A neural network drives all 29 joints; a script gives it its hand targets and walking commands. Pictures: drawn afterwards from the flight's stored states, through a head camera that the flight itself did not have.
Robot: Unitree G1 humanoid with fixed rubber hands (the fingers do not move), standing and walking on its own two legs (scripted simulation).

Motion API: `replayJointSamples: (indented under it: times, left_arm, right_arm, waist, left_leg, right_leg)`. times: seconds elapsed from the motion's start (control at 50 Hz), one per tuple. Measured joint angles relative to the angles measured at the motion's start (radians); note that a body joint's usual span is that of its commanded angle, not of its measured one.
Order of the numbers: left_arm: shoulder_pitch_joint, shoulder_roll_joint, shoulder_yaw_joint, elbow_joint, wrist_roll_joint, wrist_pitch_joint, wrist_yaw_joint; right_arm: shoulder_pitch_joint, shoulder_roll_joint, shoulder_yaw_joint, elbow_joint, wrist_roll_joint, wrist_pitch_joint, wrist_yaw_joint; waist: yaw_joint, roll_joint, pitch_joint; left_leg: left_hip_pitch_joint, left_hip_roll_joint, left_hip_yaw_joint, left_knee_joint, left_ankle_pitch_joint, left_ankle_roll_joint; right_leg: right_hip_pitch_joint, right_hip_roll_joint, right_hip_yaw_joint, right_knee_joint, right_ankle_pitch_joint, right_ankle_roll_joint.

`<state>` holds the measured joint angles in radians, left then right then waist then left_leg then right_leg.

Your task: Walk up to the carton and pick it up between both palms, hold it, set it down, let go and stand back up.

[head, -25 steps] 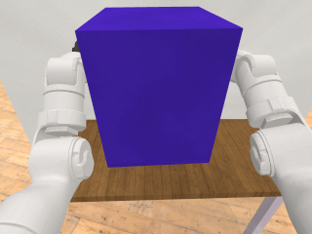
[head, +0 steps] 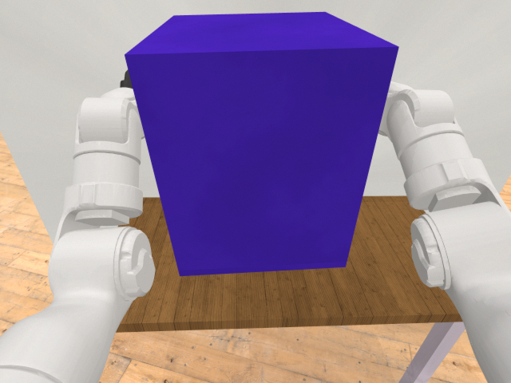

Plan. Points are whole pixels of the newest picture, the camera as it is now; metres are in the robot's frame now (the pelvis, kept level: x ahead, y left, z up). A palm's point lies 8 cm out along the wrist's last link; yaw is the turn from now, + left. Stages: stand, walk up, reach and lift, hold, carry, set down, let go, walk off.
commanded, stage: hold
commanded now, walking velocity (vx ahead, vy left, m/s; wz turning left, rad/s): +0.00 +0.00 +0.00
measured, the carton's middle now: (256, 136) +0.38 +0.00 +0.28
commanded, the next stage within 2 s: none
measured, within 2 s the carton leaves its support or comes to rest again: neither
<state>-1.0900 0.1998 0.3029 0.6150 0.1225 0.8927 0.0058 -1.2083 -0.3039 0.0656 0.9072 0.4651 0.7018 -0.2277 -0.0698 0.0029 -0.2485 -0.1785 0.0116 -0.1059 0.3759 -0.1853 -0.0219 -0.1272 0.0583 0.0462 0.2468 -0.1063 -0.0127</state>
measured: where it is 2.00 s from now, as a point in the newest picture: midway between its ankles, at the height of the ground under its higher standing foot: outside the picture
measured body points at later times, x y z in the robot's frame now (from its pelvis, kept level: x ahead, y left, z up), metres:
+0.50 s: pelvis +0.00 +0.00 +0.00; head -0.10 +0.02 +0.44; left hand +0.39 +0.17 +0.33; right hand +0.38 -0.17 +0.34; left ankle +0.01 +0.13 -0.75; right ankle +0.02 -0.11 -0.75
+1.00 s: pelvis +0.00 +0.00 +0.00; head -0.10 +0.02 +0.44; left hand +0.39 +0.17 +0.33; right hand +0.38 -0.17 +0.34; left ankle +0.01 +0.13 -0.75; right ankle +0.02 -0.11 -0.75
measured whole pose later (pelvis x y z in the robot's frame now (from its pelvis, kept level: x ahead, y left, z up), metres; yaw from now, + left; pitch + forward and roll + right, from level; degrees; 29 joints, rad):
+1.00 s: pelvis +0.00 +0.00 +0.00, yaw +0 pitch -1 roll -2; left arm -1.10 0.20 0.31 0.62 0.12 0.89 0.01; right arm -1.21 -0.30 0.07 0.90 0.47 0.70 -0.23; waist -0.07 0.00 -0.24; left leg -0.17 0.01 -0.11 0.37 -0.18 -0.02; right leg -0.12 0.06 0.05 0.24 -0.11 -0.01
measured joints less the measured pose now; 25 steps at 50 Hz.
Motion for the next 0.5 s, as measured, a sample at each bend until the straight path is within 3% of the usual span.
replayJointSamples:
  times: [0.5]
  left_arm:
    - [-0.004,0.01,-0.011,0.003,-0.006,-0.004,-0.002]
  right_arm:
    - [0.01,0.003,-0.001,-0.015,-0.002,-0.001,-0.001]
  waist:
    - [-0.006,-0.004,0.008]
  left_leg:
    - [-0.006,0.0,-0.009,0.001,0.004,-0.003]
  right_leg:
    - [0.0,0.001,-0.005,-0.004,0.003,-0.002]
